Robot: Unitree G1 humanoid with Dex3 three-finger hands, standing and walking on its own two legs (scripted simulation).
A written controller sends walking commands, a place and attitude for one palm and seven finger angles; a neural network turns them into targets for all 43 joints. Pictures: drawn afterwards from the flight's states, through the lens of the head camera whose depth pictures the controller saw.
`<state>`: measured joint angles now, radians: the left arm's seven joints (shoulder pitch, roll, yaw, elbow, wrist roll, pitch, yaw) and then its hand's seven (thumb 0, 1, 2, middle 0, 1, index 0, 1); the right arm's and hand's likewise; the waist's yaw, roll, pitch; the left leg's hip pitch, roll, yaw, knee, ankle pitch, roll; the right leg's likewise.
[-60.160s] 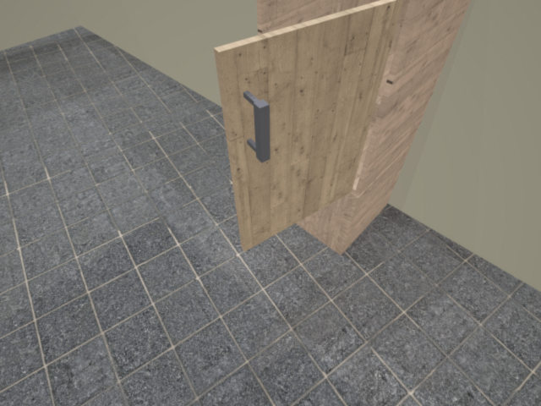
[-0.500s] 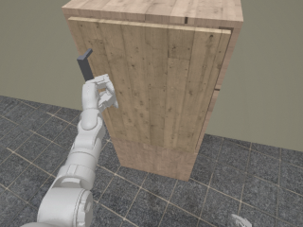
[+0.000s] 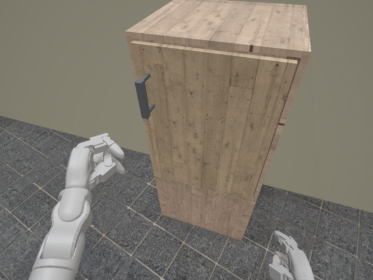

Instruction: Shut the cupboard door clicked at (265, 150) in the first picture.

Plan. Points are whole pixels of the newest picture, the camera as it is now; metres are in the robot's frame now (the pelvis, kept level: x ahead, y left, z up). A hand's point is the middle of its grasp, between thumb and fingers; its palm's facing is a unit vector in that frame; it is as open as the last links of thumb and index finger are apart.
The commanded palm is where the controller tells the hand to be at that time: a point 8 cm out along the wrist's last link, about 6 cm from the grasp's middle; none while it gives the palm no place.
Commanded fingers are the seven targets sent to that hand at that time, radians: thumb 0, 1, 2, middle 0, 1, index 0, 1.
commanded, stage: draw the hand back to the body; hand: left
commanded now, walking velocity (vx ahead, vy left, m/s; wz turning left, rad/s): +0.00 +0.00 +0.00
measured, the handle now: (146, 96) +0.59 +0.17 +0.10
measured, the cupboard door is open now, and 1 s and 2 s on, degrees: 0 0 0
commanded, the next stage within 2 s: step back with the hand held close in 0.86 s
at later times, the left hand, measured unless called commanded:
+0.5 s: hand (23, 201) +0.20 +0.28 +0.16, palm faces +0.47 -0.79 -0.40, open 6.2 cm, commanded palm +0.15 +0.31 +0.18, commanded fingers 0.00 0.90 0.90 -0.20 -0.30 -0.20 -0.30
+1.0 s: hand (36, 191) +0.21 +0.27 +0.16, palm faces +0.47 -0.78 -0.42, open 7.4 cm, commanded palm +0.16 +0.30 +0.18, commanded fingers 0.00 0.90 0.90 -0.20 -0.30 -0.20 -0.30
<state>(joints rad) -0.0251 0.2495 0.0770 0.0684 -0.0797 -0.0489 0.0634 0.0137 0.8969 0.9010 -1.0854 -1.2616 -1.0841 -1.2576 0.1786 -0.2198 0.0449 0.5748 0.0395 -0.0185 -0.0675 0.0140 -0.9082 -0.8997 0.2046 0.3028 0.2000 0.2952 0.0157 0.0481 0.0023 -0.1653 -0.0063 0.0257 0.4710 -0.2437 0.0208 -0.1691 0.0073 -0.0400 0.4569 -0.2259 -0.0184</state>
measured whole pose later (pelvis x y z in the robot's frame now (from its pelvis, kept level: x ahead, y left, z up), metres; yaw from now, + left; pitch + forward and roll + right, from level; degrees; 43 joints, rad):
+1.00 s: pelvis +0.03 +0.00 +0.00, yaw +1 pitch -4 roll +0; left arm 0.46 0.35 0.35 -0.36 -0.07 -0.09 0.11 0.01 0.89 0.90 -0.21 -0.30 -0.21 -0.30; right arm 0.20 -0.22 0.02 0.63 0.01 -0.09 -0.07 0.02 -0.91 -0.90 0.21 0.30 0.20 0.30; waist 0.06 0.08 0.01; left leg -0.09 -0.01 0.01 0.42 -0.26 0.02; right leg -0.09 0.01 -0.05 0.40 -0.24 -0.01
